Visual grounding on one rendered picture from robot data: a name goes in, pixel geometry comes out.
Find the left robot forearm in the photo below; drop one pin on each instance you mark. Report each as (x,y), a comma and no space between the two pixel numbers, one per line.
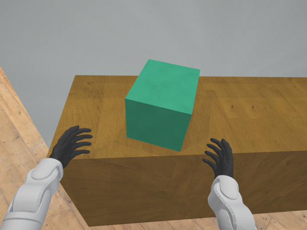
(29,206)

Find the robot left hand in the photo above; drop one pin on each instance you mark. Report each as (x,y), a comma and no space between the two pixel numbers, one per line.
(65,149)

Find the pedestal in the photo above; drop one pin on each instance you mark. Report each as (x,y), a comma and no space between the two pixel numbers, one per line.
(124,181)

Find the robot right hand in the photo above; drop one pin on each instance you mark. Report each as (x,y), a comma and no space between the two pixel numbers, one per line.
(224,163)

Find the right robot forearm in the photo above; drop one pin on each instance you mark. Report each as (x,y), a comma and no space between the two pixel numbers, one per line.
(226,202)

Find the carton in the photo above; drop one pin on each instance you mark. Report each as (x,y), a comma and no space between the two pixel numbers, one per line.
(160,103)

